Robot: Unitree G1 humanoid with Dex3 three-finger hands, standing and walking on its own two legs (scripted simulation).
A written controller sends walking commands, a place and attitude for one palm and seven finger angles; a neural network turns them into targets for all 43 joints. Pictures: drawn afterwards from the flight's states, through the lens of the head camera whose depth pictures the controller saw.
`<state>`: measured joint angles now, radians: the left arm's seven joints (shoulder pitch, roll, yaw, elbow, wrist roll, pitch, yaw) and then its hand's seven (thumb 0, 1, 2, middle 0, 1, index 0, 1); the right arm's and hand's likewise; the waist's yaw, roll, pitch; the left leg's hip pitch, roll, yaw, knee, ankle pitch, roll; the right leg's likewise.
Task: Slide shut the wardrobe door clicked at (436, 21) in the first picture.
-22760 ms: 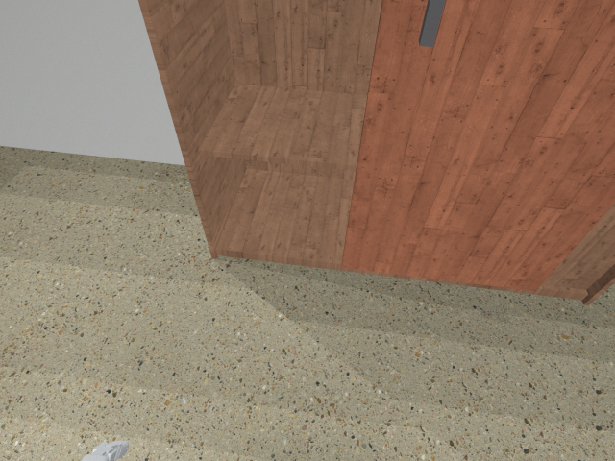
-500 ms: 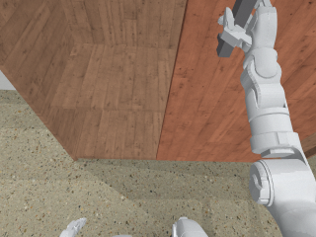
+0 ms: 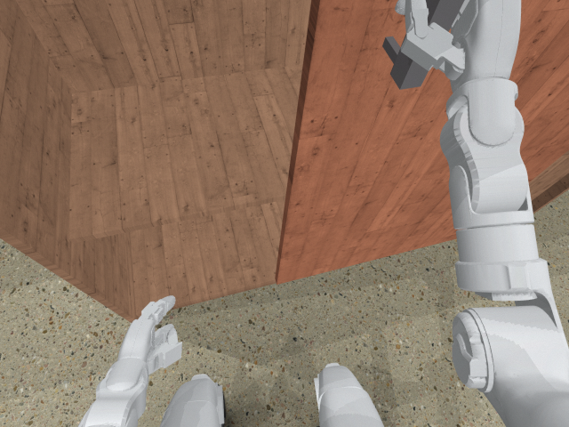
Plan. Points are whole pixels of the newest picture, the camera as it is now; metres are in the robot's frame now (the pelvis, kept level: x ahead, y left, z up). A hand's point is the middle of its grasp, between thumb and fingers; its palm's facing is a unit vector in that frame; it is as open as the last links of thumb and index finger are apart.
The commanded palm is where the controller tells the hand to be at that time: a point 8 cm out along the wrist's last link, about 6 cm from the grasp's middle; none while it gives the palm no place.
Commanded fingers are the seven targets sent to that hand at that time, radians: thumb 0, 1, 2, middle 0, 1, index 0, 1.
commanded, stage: step sideways, sliding the door along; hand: right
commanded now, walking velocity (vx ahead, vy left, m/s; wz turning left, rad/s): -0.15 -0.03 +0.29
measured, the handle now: out of the picture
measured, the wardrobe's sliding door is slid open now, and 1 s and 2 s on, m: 0.46 0.16 0.03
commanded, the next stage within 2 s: none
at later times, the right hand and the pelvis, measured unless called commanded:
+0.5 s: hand (243, 56) +0.41 +0.03 +0.26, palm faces -0.13 +0.99 -0.06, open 7.2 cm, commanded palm +0.39 +0.02 +0.26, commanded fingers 0.00 -0.90 -0.90 0.45 1.40 0.45 1.40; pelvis +0.04 +0.07 +0.01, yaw +4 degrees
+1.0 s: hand (85, 77) +0.38 +0.15 +0.26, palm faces -0.24 +0.96 -0.13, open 7.4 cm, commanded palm +0.37 +0.10 +0.27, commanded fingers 0.00 -0.90 -0.90 0.45 1.40 0.45 1.40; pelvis -0.03 +0.13 +0.02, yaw +11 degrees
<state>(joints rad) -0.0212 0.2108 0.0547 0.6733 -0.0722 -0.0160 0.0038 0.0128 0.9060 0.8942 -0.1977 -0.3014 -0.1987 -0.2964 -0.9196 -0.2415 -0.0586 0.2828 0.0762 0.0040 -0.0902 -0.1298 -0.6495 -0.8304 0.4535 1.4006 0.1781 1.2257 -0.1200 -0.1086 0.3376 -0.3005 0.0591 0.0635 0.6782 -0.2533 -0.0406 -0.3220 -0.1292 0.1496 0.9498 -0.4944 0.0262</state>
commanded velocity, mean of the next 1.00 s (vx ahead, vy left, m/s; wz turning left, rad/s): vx -0.11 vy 0.21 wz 0.18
